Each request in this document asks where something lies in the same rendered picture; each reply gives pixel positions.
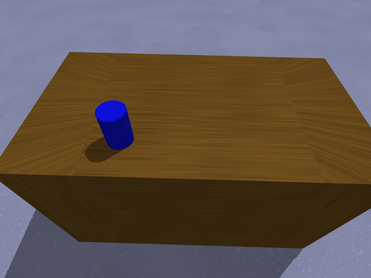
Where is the can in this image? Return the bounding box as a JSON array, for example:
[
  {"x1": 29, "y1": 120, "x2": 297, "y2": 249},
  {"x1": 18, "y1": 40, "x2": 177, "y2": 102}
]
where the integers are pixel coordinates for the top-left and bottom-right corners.
[{"x1": 95, "y1": 100, "x2": 134, "y2": 150}]

